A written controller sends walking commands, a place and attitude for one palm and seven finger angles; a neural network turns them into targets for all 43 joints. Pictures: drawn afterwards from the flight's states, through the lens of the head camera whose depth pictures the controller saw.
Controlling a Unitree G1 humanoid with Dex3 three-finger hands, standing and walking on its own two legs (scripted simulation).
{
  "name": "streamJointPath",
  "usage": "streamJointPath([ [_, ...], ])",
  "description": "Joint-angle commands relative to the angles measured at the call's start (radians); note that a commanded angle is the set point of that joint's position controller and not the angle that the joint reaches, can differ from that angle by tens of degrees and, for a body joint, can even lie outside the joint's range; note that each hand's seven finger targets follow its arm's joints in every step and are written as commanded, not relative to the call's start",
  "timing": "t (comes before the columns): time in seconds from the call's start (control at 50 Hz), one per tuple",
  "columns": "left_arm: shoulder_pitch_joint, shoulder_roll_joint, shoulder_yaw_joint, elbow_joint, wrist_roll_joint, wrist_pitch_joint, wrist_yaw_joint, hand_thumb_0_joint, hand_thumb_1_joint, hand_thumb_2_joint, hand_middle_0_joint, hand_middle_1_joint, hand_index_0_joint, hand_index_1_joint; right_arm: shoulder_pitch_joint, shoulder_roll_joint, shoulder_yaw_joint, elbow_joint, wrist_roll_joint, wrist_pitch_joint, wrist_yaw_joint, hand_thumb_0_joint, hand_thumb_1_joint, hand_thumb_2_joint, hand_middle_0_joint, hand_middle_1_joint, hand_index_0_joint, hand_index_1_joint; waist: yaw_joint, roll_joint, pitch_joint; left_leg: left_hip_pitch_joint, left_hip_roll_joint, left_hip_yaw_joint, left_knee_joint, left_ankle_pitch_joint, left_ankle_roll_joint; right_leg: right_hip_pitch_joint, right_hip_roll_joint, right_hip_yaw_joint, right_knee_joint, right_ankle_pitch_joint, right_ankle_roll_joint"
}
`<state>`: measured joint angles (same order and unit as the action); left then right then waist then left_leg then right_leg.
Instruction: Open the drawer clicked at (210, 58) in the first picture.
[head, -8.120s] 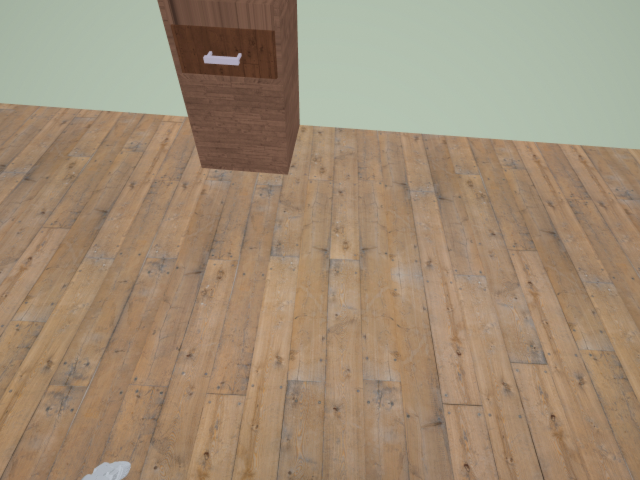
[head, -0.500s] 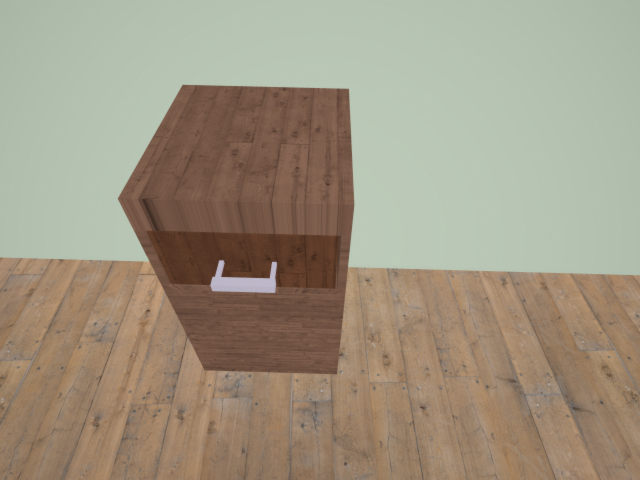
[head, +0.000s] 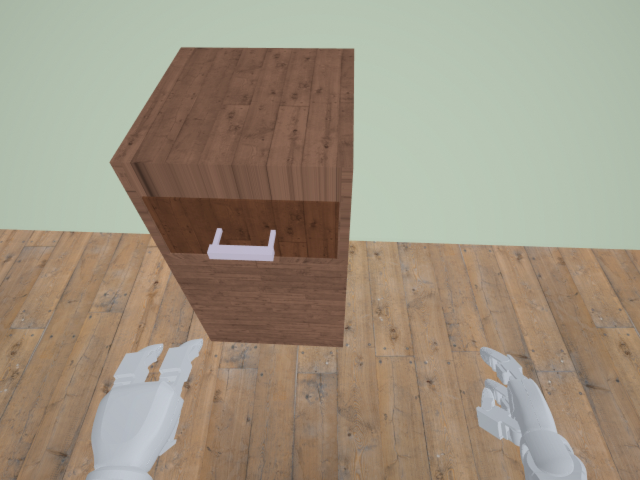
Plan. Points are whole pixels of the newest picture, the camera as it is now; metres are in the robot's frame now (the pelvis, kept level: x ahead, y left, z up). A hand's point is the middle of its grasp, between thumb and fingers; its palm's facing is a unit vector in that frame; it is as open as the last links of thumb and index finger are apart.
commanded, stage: raise the hand with hooked fingers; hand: left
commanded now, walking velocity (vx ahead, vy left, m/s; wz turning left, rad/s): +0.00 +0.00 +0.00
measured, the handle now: (243, 243) +0.56 +0.24 -0.15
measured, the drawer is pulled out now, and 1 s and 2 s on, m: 0.00 0.00 0.00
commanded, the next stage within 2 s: move the hooked fingers above the handle in 1.52 s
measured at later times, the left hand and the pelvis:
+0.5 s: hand (142, 367) +0.23 +0.25 +0.02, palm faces -0.03 -0.10 -0.99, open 11.3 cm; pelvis +0.01 -0.01 +0.01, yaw +3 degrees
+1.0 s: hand (119, 292) +0.29 +0.27 +0.09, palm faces +0.05 -0.07 -1.00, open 13.7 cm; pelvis +0.01 +0.02 +0.03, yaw +3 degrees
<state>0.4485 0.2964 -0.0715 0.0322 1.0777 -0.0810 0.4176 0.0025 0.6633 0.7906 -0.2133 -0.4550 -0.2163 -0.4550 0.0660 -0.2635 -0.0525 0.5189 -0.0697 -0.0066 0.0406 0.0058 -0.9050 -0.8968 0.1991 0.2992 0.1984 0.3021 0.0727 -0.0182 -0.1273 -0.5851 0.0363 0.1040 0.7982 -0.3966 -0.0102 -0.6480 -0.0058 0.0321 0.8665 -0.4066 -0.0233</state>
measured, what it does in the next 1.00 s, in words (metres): stands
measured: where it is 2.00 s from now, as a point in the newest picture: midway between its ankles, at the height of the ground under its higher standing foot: outside the picture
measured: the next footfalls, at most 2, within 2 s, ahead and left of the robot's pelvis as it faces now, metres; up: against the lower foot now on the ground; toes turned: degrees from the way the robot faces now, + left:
none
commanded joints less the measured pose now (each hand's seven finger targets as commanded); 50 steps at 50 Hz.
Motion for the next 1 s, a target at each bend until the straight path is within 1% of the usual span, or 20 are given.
streamJointPath([
  [0.0, -0.154, 0.225, 0.191, -0.271, 0.077, -0.035, 0.144, 0.000, 0.433, 0.700, -0.233, -0.600, -0.233, -0.600, -0.046, -0.056, -0.024, -0.158, -0.021, 0.023, -0.004, 0.000, -0.900, -0.900, 0.200, 0.300, 0.200, 0.300, 0.017, 0.047, -0.213, 0.089, -0.093, -0.084, 0.058, 0.171, 0.031, -0.021, 0.013, 0.133, -0.102, 0.101, -0.052],
  [0.04, -0.253, 0.238, 0.197, -0.319, 0.053, -0.044, 0.171, 0.000, 0.387, 0.680, -0.237, -0.630, -0.237, -0.630, -0.050, -0.057, -0.026, -0.156, -0.021, 0.026, -0.014, 0.000, -0.900, -0.900, 0.200, 0.300, 0.200, 0.300, -0.018, 0.083, -0.253, 0.118, -0.090, -0.095, 0.110, 0.163, 0.037, -0.071, 0.007, 0.131, -0.087, 0.100, -0.046],
  [0.06, -0.315, 0.245, 0.193, -0.344, 0.043, -0.042, 0.179, 0.000, 0.363, 0.670, -0.238, -0.645, -0.238, -0.645, -0.048, -0.055, -0.024, -0.149, -0.022, 0.026, -0.021, 0.000, -0.900, -0.900, 0.200, 0.300, 0.200, 0.300, -0.042, 0.068, -0.242, 0.104, -0.088, -0.108, 0.126, 0.149, 0.041, -0.088, 0.013, 0.130, -0.084, 0.089, -0.042],
  [0.1, -0.301, 0.221, 0.161, -0.300, 0.016, -0.022, 0.168, 0.000, 0.317, 0.650, -0.242, -0.675, -0.242, -0.675, -0.053, -0.061, -0.023, -0.141, -0.019, 0.021, -0.027, 0.000, -0.900, -0.900, 0.200, 0.300, 0.200, 0.300, -0.059, 0.061, -0.226, 0.095, -0.089, -0.099, 0.129, 0.132, 0.045, -0.077, 0.012, 0.117, -0.101, 0.095, -0.034],
  [0.16, -0.269, 0.218, 0.135, -0.239, -0.029, 0.058, 0.108, 0.000, 0.247, 0.620, -0.247, -0.720, -0.247, -0.720, -0.076, -0.058, -0.006, -0.134, -0.006, 0.029, -0.046, 0.000, -0.900, -0.900, 0.200, 0.300, 0.200, 0.300, -0.055, 0.033, -0.217, 0.058, -0.089, -0.089, 0.073, 0.150, 0.051, 0.075, 0.013, 0.083, -0.134, 0.201, -0.021],
  [0.22, -0.264, 0.233, 0.109, -0.192, -0.062, 0.129, 0.007, 0.000, 0.177, 0.590, -0.252, -0.765, -0.252, -0.765, -0.090, -0.055, 0.013, -0.121, 0.014, 0.038, -0.072, 0.000, -0.900, -0.900, 0.200, 0.300, 0.200, 0.300, -0.038, -0.070, -0.168, 0.032, -0.087, -0.074, -0.007, 0.140, 0.051, 0.214, 0.002, 0.089, -0.206, 0.238, -0.001],
  [0.26, -0.256, 0.259, 0.131, -0.167, -0.079, 0.138, -0.048, 0.000, 0.130, 0.570, -0.255, -0.795, -0.255, -0.795, -0.093, -0.058, 0.026, -0.110, 0.017, 0.035, -0.085, 0.000, -0.900, -0.900, 0.200, 0.300, 0.200, 0.300, -0.022, -0.060, -0.157, 0.047, -0.082, -0.071, -0.051, 0.151, 0.051, 0.266, -0.003, 0.091, -0.229, 0.258, -0.001],
  [0.3, -0.224, 0.278, 0.154, -0.166, -0.085, 0.112, -0.086, 0.000, 0.083, 0.550, -0.258, -0.825, -0.258, -0.825, -0.076, -0.056, 0.029, -0.098, 0.016, 0.031, -0.087, 0.000, -0.900, -0.900, 0.200, 0.300, 0.200, 0.300, -0.001, -0.059, -0.157, 0.068, -0.079, -0.074, -0.088, 0.183, 0.046, 0.315, -0.008, 0.072, -0.231, 0.307, 0.001],
  [0.38, -0.213, 0.292, 0.204, -0.178, -0.085, 0.032, -0.090, 0.000, -0.010, 0.510, -0.265, -0.885, -0.265, -0.885, -0.054, -0.055, 0.018, -0.085, 0.010, 0.022, -0.080, 0.000, -0.900, -0.900, 0.200, 0.300, 0.200, 0.300, 0.014, -0.027, -0.143, 0.105, -0.076, -0.075, -0.128, 0.219, 0.043, 0.338, -0.008, 0.049, -0.241, 0.335, -0.003],
  [0.44, -0.234, 0.286, 0.223, -0.199, -0.087, -0.008, -0.050, 0.000, -0.080, 0.480, -0.270, -0.930, -0.270, -0.930, -0.036, -0.059, -0.002, -0.077, 0.010, 0.015, -0.070, 0.000, -0.900, -0.900, 0.200, 0.300, 0.200, 0.300, 0.004, 0.003, -0.158, 0.142, -0.076, -0.073, -0.132, 0.251, 0.041, 0.318, -0.003, 0.024, -0.235, 0.367, -0.007],
  [0.46, -0.267, 0.283, 0.225, -0.205, -0.084, -0.009, -0.035, 0.000, -0.103, 0.470, -0.272, -0.945, -0.272, -0.945, -0.036, -0.060, -0.005, -0.082, 0.011, 0.014, -0.067, 0.000, -0.900, -0.900, 0.200, 0.300, 0.200, 0.300, 0.002, -0.010, -0.158, 0.142, -0.078, -0.077, -0.134, 0.243, 0.041, 0.308, 0.000, 0.015, -0.238, 0.327, -0.008],
  [0.5, -0.317, 0.263, 0.196, -0.209, -0.077, -0.006, -0.011, 0.000, -0.150, 0.450, -0.275, -0.975, -0.275, -0.975, -0.029, -0.064, -0.016, -0.075, 0.015, 0.012, -0.063, 0.000, -0.900, -0.900, 0.200, 0.300, 0.200, 0.300, -0.012, 0.038, -0.158, 0.180, -0.076, -0.070, -0.134, 0.241, 0.042, 0.271, 0.001, 0.001, -0.243, 0.301, -0.010],
  [0.58, -0.412, 0.282, 0.180, -0.225, -0.068, 0.034, -0.008, 0.000, -0.243, 0.410, -0.282, -1.035, -0.282, -1.035, -0.025, -0.078, -0.028, -0.065, 0.021, 0.017, -0.059, 0.000, -0.900, -0.900, 0.200, 0.300, 0.200, 0.300, -0.015, 0.048, -0.208, 0.245, -0.066, -0.077, -0.150, 0.314, 0.043, 0.279, 0.010, -0.029, -0.229, 0.338, -0.015],
  [0.64, -0.436, 0.263, 0.139, -0.217, -0.077, 0.077, -0.044, 0.000, -0.313, 0.380, -0.287, -1.080, -0.287, -1.080, -0.038, -0.081, -0.026, -0.063, 0.032, 0.025, -0.060, 0.000, -0.900, -0.900, 0.200, 0.300, 0.200, 0.300, -0.014, 0.058, -0.188, 0.278, -0.060, -0.080, -0.175, 0.362, 0.041, 0.295, 0.013, -0.046, -0.238, 0.368, -0.016],
  [0.74, -0.499, 0.288, 0.131, -0.204, -0.075, 0.124, -0.118, 0.000, -0.430, 0.330, -0.295, -1.155, -0.295, -1.155, -0.048, -0.079, -0.012, -0.066, 0.045, 0.040, -0.062, 0.000, -0.900, -0.900, 0.200, 0.300, 0.200, 0.300, 0.005, 0.042, -0.159, 0.319, -0.053, -0.089, -0.230, 0.412, 0.037, 0.345, 0.018, -0.059, -0.269, 0.372, -0.018],
  [0.76, -0.512, 0.302, 0.144, -0.194, -0.079, 0.132, -0.133, 0.000, -0.453, 0.320, -0.297, -1.170, -0.297, -1.170, -0.055, -0.080, -0.008, -0.068, 0.048, 0.045, -0.064, 0.000, -0.900, -0.900, 0.200, 0.300, 0.200, 0.300, 0.007, 0.058, -0.148, 0.323, -0.052, -0.087, -0.243, 0.407, 0.035, 0.356, 0.019, -0.057, -0.282, 0.363, -0.019],
  [0.84, -0.601, 0.293, 0.112, -0.170, -0.083, 0.143, -0.187, 0.000, -0.500, 0.300, -0.300, -1.200, -0.300, -1.200, -0.053, -0.073, 0.006, -0.063, 0.053, 0.058, -0.065, 0.000, -0.900, -0.900, 0.200, 0.300, 0.200, 0.300, -0.001, 0.046, -0.103, 0.347, -0.051, -0.084, -0.281, 0.401, 0.032, 0.372, 0.023, -0.064, -0.318, 0.353, -0.018],
  [0.9, -0.675, 0.303, 0.104, -0.173, -0.083, 0.133, -0.220, 0.000, -0.500, 0.300, -0.300, -1.200, -0.300, -1.200, -0.051, -0.070, 0.011, -0.061, 0.054, 0.062, -0.066, 0.000, -0.900, -0.900, 0.200, 0.300, 0.200, 0.300, 0.000, 0.068, -0.114, 0.380, -0.053, -0.085, -0.298, 0.409, 0.031, 0.393, 0.023, -0.064, -0.340, 0.348, -0.020],
  [0.94, -0.703, 0.322, 0.115, -0.163, -0.090, 0.125, -0.242, 0.000, -0.500, 0.300, -0.300, -1.200, -0.300, -1.200, -0.044, -0.071, 0.013, -0.056, 0.053, 0.062, -0.068, 0.000, -0.900, -0.900, 0.200, 0.300, 0.200, 0.300, -0.001, 0.042, -0.134, 0.395, -0.054, -0.085, -0.304, 0.430, 0.033, 0.418, 0.024, -0.065, -0.350, 0.376, -0.017],
  [0.98, -0.743, 0.324, 0.110, -0.150, -0.101, 0.118, -0.261, 0.000, -0.500, 0.300, -0.300, -1.200, -0.300, -1.200, -0.047, -0.071, 0.018, -0.053, 0.057, 0.065, -0.070, 0.000, -0.900, -0.900, 0.200, 0.300, 0.200, 0.300, -0.006, 0.049, -0.117, 0.392, -0.056, -0.082, -0.314, 0.415, 0.032, 0.425, 0.022, -0.064, -0.366, 0.370, -0.016],
])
